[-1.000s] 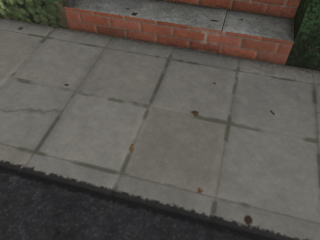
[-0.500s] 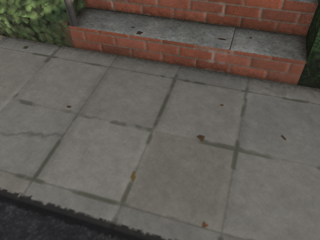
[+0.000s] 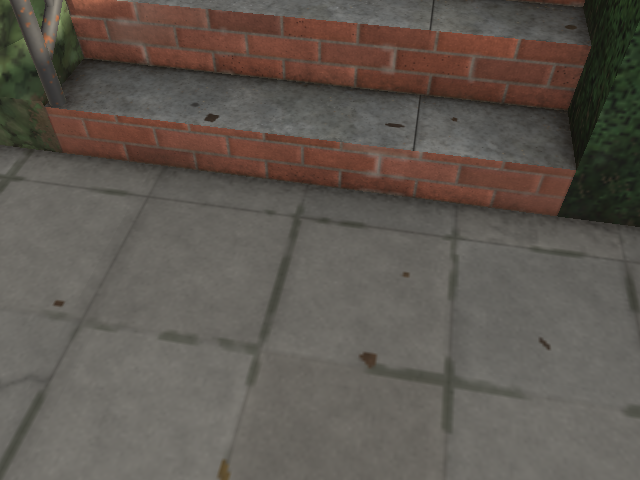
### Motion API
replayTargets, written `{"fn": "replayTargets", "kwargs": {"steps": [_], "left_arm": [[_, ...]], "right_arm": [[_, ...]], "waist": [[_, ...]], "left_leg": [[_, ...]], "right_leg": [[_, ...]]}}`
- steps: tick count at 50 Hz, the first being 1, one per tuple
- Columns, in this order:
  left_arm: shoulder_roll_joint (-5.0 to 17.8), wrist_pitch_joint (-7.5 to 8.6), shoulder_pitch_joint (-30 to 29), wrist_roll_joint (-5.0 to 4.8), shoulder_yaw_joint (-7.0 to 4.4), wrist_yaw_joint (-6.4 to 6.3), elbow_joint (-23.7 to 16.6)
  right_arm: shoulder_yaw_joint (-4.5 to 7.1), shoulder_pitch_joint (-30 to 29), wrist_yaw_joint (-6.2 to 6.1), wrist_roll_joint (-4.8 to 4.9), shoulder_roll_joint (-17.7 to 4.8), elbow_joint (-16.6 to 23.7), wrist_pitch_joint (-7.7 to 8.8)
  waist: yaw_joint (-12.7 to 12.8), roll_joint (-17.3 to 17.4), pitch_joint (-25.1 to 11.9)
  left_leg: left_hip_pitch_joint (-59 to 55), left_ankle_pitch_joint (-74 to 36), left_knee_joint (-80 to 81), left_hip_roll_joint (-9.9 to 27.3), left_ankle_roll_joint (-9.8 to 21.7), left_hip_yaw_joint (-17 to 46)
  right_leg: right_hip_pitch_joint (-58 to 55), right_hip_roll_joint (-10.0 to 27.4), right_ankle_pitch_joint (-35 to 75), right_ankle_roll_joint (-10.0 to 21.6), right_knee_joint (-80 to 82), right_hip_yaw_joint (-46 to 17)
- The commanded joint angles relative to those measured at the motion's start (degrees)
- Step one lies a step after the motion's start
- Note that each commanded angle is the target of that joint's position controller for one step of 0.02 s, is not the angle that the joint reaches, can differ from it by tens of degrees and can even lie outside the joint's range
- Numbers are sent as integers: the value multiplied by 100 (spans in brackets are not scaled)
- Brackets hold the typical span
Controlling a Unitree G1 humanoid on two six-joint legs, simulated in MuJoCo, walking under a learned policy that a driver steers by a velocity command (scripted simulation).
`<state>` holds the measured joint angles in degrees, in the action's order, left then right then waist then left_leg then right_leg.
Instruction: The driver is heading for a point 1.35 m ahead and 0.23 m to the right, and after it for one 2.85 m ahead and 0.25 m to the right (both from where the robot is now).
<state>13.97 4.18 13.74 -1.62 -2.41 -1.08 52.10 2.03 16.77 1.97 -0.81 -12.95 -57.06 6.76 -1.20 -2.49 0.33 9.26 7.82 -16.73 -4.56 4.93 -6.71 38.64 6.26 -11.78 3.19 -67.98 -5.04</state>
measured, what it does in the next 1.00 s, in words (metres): walks ahead: right foot, then left foot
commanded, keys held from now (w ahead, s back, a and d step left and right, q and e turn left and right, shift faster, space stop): w+e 0.58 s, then w+q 0.42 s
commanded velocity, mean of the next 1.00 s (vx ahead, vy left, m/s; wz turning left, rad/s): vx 0.50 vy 0.00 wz -0.26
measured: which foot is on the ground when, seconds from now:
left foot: down 0.00-0.32, up 0.34-0.84, down 0.86-1.00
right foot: up 0.00-0.32, down 0.34-0.88, up 0.90-1.00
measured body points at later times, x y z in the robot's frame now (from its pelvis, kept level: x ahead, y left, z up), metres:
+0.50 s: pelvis +0.28 -0.10 -0.01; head +0.31 -0.12 +0.44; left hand +0.44 +0.13 -0.12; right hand +0.33 -0.39 -0.13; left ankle +0.27 +0.07 -0.65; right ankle +0.30 -0.17 -0.74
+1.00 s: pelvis +0.58 -0.12 -0.01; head +0.61 -0.12 +0.44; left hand +0.75 +0.11 -0.13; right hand +0.63 -0.42 -0.12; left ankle +0.65 -0.07 -0.74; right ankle +0.46 -0.23 -0.65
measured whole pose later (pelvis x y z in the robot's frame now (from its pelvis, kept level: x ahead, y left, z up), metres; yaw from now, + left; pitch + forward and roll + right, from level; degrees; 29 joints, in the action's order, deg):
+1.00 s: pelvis +0.58 -0.12 -0.01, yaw -14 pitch +2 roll +0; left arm 15.5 5.7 15.3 1.2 -2.0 0.4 43.4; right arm 3.0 13.1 2.0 0.1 -15.9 -44.4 5.0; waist -0.6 -1.0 1.2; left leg 20.0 8.3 -26.6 -5.8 5.3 0.7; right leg 24.4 -0.4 -20.4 1.5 -67.1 -2.9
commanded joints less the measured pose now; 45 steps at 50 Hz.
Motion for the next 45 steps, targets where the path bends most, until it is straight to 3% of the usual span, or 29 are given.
{"fn": "replayTargets", "kwargs": {"steps": [1,6,11,13,14,15,16,17,18,19,20,21,22,23,26,28,32,34,37,40,41,42,43,44,45], "left_arm": [[254,-47,380,53,-100,-26,-193],[130,48,-584,65,-62,140,-531],[55,43,-1400,43,5,353,-1039],[131,37,-1387,32,-24,433,-1208],[232,30,-1206,29,-73,460,-1244],[396,23,-739,19,-168,473,-1188],[680,22,152,1,-341,458,-980],[1271,-16,1191,9,-587,346,-762],[1915,-10,1226,17,-682,297,-794],[1473,39,1475,86,-561,284,-888],[1124,75,1261,137,-472,263,-872],[917,83,799,90,-409,255,-981],[748,73,321,99,-352,265,-1136],[598,73,64,144,-289,261,-1250],[770,99,69,92,-321,206,-1293],[941,90,256,65,-373,116,-1271],[831,66,614,69,-325,49,-1132],[867,101,813,78,-315,76,-1002],[937,97,959,104,-324,75,-852],[1046,28,804,127,-350,24,-804],[1103,4,674,145,-356,14,-833],[1096,-33,553,165,-336,6,-866],[1030,-41,457,212,-284,-11,-957],[662,53,985,275,-160,21,-1103],[488,183,1166,229,-70,83,-1048]], "right_arm": [[103,-287,-110,-30,-661,260,127],[107,55,-252,26,-854,199,55],[155,513,-289,107,-1007,58,-146],[191,402,-296,136,-1105,113,-235],[214,280,-309,134,-1187,181,-271],[235,166,-329,123,-1255,246,-316],[225,48,-347,121,-1242,322,-363],[171,63,-356,76,-1145,488,-326],[-109,623,-231,-76,-214,780,-116],[-16,112,-143,149,-738,888,180],[62,-455,-104,337,-975,1101,313],[40,-614,-127,276,-935,1154,359],[86,-630,-171,162,-939,1117,330],[138,-501,-176,129,-979,1128,236],[152,-475,-185,13,-782,1270,11],[127,-940,-220,-30,-689,1465,-29],[27,-1580,-150,39,-463,1566,11],[28,-1865,-114,105,-528,1659,27],[60,-2192,-32,137,-706,1852,69],[85,-1964,85,156,-787,1893,95],[133,-1628,92,158,-872,1820,86],[227,-972,80,151,-1012,1634,72],[326,-74,57,124,-1237,1433,47],[463,604,31,60,-1774,1420,16],[435,829,53,202,-1563,1284,-39]], "waist": [[275,495,294],[-71,386,319],[-368,372,579],[-240,492,511],[-87,633,327],[196,760,-6],[685,687,-492],[1100,156,-1082],[446,-1331,-1648],[810,-874,-2322],[852,-671,-1555],[610,-54,-1099],[341,293,-791],[116,277,-660],[-79,243,-379],[26,160,-185],[405,-219,-134],[569,-292,-5],[658,-241,160],[460,-274,93],[277,-335,-145],[-71,-267,-560],[-468,-46,-1118],[-362,1144,-1885],[-342,1975,-2174]], "left_leg": [[587,-558,1198,1695,821,856],[-252,-873,1120,1738,583,315],[-1405,-1131,685,2086,478,80],[-1609,-2095,239,2162,362,-87],[-1582,-3171,-168,2149,279,-223],[-1486,-4251,-898,2093,189,-368],[-1150,-4720,-2101,1865,27,-558],[244,-3371,-3909,1583,-245,-602],[2883,1953,-5993,343,-585,-141],[3575,2409,-6689,244,-451,1161],[4099,1918,-6630,563,-279,1255],[3900,1400,-6137,839,-213,1221],[3456,1131,-5633,1022,-249,1172],[3024,1005,-5337,1150,-289,1210],[2723,730,-4532,1115,-563,1052],[2792,123,-3673,991,-733,945],[2300,-1543,-1878,749,-685,732],[2291,-1812,-1635,753,-569,731],[2948,-1225,-1413,787,-261,801],[2832,-473,-1309,668,40,694],[2258,-303,-1310,471,146,520],[1315,-441,-1193,229,293,342],[-64,-796,-1290,527,549,819],[-2195,-677,-1232,1795,1390,3067],[-3115,438,-240,2382,1874,5157]], "right_leg": [[197,194,855,-92,414,-301],[392,67,1905,-99,2131,96],[778,0,1188,23,2920,502],[480,-161,529,185,3079,767],[-2,-362,246,294,3112,981],[-751,-634,78,418,3134,1188],[-1990,-955,353,611,3486,1281],[-3846,-419,412,973,3729,155],[-5826,1105,-254,2029,4266,-3177],[-6308,1419,-329,2222,5058,-4396],[-5938,1186,214,1864,5014,-3453],[-5055,923,758,1625,4993,-2604],[-4158,710,1333,1464,5083,-2055],[-3589,540,1647,1398,5242,-1737],[-2798,315,2199,1446,5506,-1285],[-2561,139,2219,1376,5581,-1017],[-2575,-119,1597,983,5537,-504],[-2795,88,1258,945,5562,-621],[-3809,518,1559,910,5311,-791],[-4370,681,2742,721,4893,-609],[-4352,593,3759,641,4546,-441],[-4234,358,4681,528,3803,-171],[-3559,107,4422,346,2603,66],[-1538,-641,2093,-100,412,400],[-36,-1215,-1784,-293,-758,24]]}}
